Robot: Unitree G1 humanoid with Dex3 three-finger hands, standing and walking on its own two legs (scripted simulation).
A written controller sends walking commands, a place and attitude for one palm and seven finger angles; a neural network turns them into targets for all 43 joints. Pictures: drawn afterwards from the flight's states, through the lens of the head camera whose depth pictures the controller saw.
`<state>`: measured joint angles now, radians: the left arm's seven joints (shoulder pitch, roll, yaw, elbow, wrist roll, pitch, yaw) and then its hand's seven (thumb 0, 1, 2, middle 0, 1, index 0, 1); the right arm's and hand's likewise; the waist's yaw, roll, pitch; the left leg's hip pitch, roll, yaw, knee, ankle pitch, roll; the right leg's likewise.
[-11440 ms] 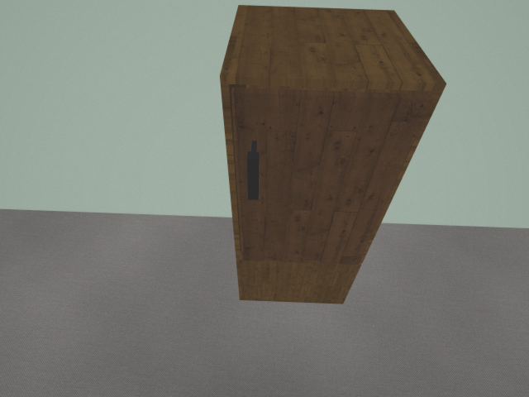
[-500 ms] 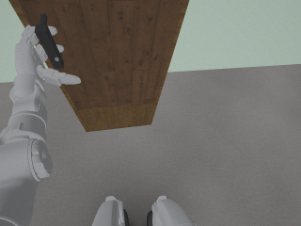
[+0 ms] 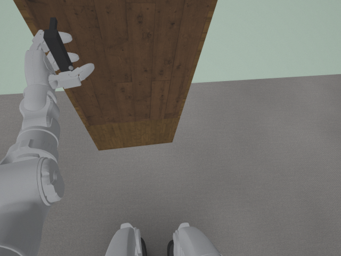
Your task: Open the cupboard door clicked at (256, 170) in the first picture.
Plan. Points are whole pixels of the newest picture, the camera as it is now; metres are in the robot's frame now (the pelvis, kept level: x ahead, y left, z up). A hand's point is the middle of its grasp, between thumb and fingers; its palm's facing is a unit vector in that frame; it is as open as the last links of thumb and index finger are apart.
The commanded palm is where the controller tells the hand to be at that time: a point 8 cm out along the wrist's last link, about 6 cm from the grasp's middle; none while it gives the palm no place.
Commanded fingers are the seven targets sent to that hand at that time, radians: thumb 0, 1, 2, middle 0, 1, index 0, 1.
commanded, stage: close the thumb around the handle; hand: left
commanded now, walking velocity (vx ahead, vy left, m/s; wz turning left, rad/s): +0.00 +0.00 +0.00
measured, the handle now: (62, 49) +0.57 +0.20 +0.08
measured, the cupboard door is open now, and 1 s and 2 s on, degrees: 0 22 46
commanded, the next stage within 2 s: pull the door open along its arc in 0.30 s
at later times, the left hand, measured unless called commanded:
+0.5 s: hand (72, 69) +0.52 +0.17 +0.07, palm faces +0.08 -1.00 +0.00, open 5.8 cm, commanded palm +0.48 +0.21 +0.07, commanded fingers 0.00 0.90 0.90 -0.40 -1.35 -0.40 -1.35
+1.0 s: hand (96, 113) +0.41 +0.12 +0.08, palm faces +0.35 -0.93 +0.10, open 6.2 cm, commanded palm +0.34 +0.15 +0.07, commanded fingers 0.00 0.90 0.90 -0.40 -1.35 -0.40 -1.35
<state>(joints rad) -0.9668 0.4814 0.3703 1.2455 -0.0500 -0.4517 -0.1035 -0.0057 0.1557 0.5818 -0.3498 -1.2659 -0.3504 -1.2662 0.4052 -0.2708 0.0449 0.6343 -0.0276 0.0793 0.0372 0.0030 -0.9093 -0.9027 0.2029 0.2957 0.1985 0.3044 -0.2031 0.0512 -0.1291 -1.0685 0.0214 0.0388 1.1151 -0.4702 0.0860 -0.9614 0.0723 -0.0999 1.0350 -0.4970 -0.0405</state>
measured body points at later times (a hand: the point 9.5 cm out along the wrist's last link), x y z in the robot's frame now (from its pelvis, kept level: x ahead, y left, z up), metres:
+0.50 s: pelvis -0.01 +0.00 +0.00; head +0.13 +0.02 +0.43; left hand +0.51 +0.22 +0.08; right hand -0.02 -0.26 -0.11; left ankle +0.02 +0.06 -0.65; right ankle -0.01 -0.10 -0.65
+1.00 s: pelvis +0.01 +0.00 +0.02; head +0.08 +0.00 +0.46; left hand +0.38 +0.17 +0.07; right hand +0.12 -0.25 -0.10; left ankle +0.02 +0.06 -0.65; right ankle -0.01 -0.10 -0.65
